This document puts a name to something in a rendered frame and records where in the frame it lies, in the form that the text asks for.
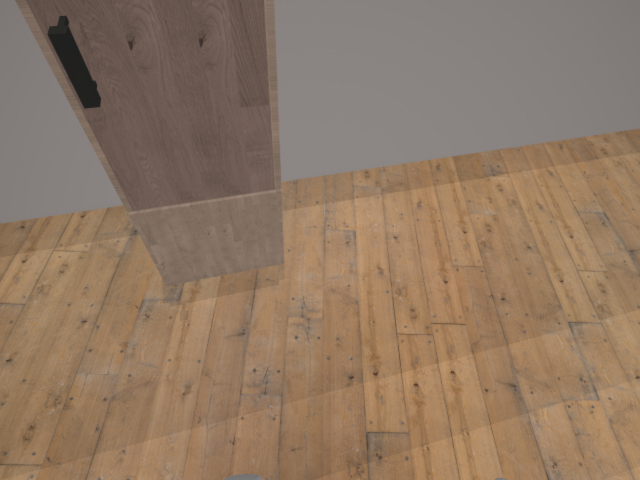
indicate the handle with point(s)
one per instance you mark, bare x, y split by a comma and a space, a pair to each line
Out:
73, 63

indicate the cupboard door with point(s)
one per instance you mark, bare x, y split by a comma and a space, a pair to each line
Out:
185, 105

